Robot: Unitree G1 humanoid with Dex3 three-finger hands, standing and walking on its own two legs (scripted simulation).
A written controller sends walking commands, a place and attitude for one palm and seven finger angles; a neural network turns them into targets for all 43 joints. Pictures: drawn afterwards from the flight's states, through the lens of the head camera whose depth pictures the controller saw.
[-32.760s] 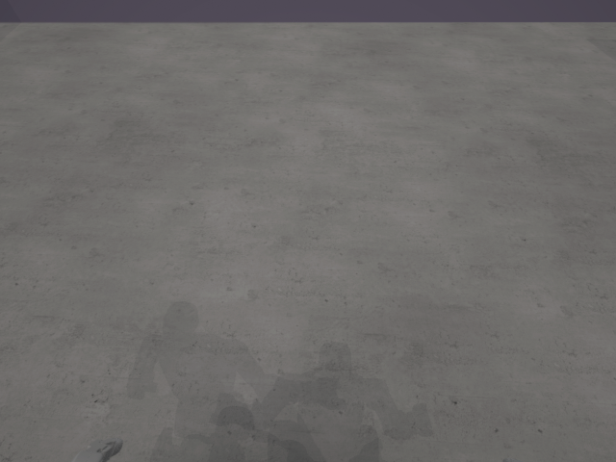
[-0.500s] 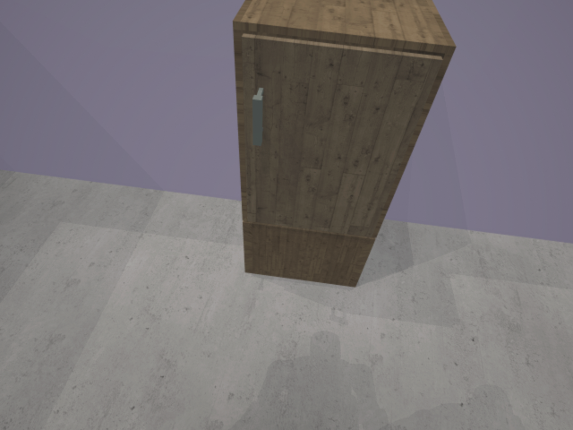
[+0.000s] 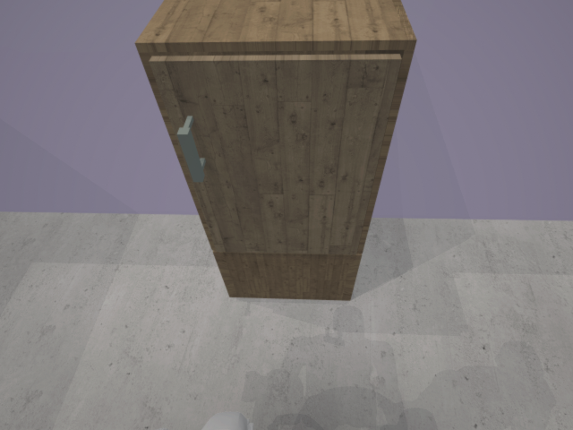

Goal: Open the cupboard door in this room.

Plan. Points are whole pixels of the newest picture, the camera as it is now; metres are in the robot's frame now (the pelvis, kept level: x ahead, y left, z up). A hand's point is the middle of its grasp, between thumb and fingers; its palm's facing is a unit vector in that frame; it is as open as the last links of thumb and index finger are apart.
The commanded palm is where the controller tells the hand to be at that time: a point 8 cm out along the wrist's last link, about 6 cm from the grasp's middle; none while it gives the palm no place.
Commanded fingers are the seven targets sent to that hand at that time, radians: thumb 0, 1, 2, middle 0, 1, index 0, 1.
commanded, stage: come to a stop and stand still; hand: left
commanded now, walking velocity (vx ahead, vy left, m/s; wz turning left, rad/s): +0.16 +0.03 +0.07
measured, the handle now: (194, 149) +0.61 +0.21 +0.02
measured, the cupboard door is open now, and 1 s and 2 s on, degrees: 0 0 0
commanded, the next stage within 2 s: look again from close up in 1.10 s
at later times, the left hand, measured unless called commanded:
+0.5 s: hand out of the picture +0.08 +0.20 -0.17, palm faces +0.04 -0.98 -0.22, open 7.4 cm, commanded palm none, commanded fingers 0.00 0.90 0.90 -0.20 -0.30 -0.20 -0.30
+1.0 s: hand out of the picture +0.07 +0.15 -0.17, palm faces +0.01 -0.98 -0.20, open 7.4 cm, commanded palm none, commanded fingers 0.00 0.90 0.90 -0.20 -0.30 -0.20 -0.30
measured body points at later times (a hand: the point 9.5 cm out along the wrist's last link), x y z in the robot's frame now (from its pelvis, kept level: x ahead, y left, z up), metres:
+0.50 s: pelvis +0.06 +0.01 +0.00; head +0.11 +0.01 +0.45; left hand +0.08 +0.25 -0.16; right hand +0.16 -0.21 -0.15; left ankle +0.13 +0.13 -0.73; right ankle +0.02 -0.11 -0.69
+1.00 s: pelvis +0.02 -0.03 -0.01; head +0.00 -0.02 +0.44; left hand +0.07 +0.21 -0.16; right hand +0.01 -0.26 -0.16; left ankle +0.11 +0.10 -0.73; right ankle +0.04 -0.13 -0.73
